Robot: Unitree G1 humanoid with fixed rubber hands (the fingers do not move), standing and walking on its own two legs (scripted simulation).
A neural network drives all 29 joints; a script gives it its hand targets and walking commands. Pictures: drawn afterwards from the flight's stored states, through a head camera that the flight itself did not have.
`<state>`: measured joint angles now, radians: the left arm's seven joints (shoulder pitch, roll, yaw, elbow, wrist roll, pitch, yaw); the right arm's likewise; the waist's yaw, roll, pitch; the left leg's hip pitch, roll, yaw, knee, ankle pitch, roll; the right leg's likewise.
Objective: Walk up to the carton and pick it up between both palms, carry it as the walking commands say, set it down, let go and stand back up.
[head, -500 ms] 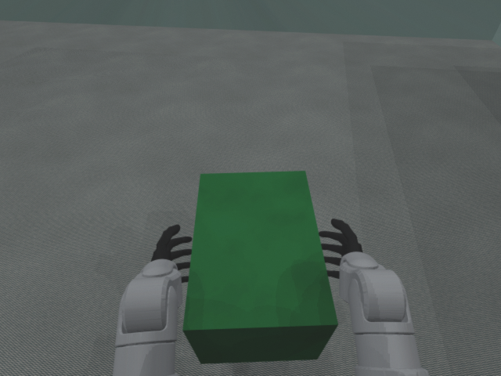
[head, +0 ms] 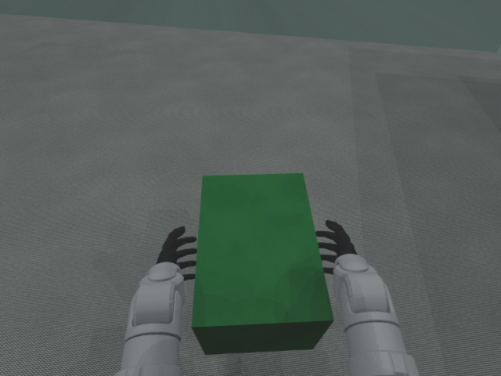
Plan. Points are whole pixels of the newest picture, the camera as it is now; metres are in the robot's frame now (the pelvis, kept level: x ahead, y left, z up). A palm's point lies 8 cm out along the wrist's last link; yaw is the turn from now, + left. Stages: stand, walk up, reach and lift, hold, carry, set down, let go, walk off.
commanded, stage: hold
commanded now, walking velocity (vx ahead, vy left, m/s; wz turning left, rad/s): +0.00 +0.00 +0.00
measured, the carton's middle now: (256, 260) +0.37 +0.02 -0.03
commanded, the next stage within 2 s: set down in 0.50 s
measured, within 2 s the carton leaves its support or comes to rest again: neither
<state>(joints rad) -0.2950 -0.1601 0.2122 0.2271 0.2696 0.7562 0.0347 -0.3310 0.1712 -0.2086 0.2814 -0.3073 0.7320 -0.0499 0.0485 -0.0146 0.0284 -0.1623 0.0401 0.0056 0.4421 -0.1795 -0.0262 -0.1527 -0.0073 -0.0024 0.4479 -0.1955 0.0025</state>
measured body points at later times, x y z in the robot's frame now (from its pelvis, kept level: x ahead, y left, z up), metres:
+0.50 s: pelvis +0.01 +0.00 +0.00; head -0.04 +0.01 +0.45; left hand +0.30 +0.17 +0.05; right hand +0.32 -0.13 +0.05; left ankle +0.04 +0.14 -0.74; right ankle +0.04 -0.12 -0.74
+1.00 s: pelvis +0.00 +0.00 +0.00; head +0.01 +0.00 +0.45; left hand +0.32 +0.17 -0.01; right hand +0.34 -0.12 +0.00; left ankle +0.04 +0.14 -0.74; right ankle +0.04 -0.12 -0.74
